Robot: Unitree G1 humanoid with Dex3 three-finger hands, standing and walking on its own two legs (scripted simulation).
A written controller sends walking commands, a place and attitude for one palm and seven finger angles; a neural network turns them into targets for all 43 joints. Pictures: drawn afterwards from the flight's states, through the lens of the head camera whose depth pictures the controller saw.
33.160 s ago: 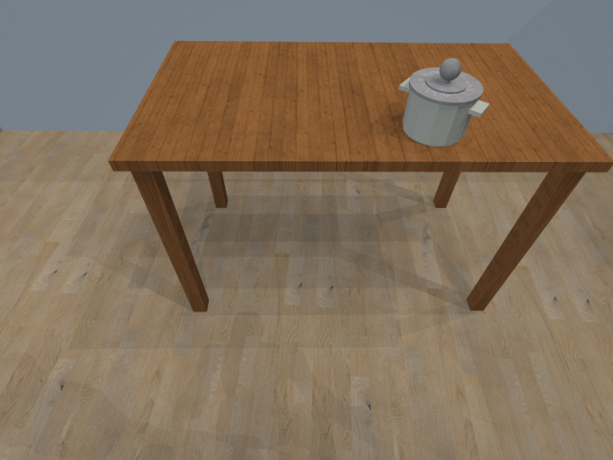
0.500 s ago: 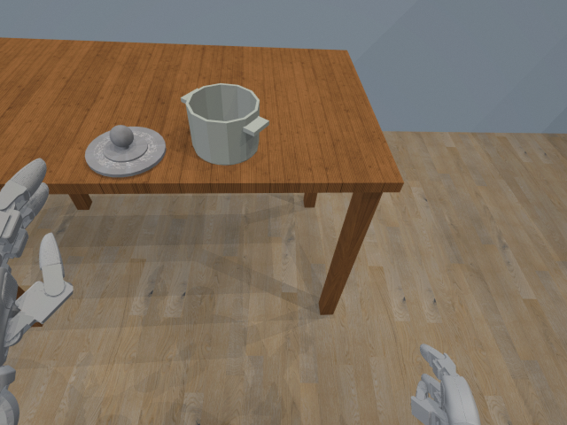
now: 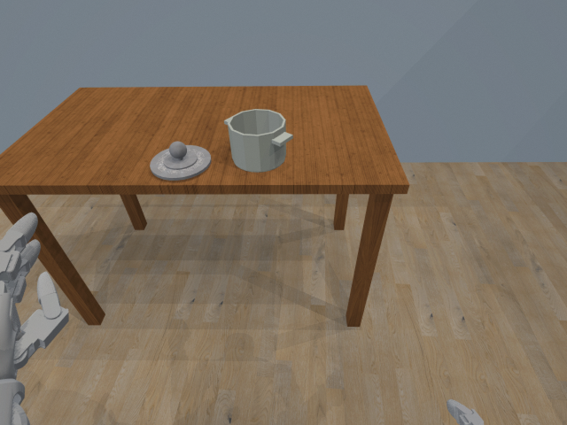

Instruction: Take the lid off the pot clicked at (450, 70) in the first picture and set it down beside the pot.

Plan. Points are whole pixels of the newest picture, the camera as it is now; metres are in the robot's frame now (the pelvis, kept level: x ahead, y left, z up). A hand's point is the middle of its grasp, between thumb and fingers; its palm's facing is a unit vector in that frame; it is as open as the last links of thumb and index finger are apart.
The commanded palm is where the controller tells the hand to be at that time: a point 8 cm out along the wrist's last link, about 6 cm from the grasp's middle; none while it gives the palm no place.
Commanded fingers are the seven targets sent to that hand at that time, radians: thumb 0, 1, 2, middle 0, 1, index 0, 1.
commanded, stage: stop stepping back and stand still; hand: left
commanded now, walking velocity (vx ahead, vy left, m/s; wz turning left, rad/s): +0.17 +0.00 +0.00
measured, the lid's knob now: (178, 149) +0.78 +0.34 +0.00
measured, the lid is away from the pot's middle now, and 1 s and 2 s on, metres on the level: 0.21 0.21 0.21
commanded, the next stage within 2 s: let the arm hang, fingers relaxed in 0.26 s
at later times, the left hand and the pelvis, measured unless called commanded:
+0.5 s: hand (104, 377) +0.20 +0.28 -0.03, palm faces +0.24 -0.87 -0.42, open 7.4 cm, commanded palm none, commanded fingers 0.00 0.90 0.90 -0.20 -0.30 -0.20 -0.30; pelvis +0.00 +0.02 -0.03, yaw +6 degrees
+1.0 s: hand out of the picture +0.06 +0.20 -0.17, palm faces +0.13 -0.96 -0.25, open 7.3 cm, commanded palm none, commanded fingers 0.00 0.90 0.90 -0.20 -0.30 -0.20 -0.30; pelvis +0.05 +0.01 -0.01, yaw +5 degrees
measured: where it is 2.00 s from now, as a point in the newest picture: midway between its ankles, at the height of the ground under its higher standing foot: outside the picture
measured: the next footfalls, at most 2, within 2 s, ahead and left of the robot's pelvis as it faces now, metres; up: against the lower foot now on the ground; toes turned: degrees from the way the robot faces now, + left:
left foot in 0.08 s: -0.01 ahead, +0.17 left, +0.00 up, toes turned +3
left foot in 0.92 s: +0.04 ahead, +0.12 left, +0.00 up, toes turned +5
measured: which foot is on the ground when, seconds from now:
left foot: up 0.00-0.06, down 0.08-0.64, up 0.66-0.90, down 0.92-1.00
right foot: down 0.00-1.00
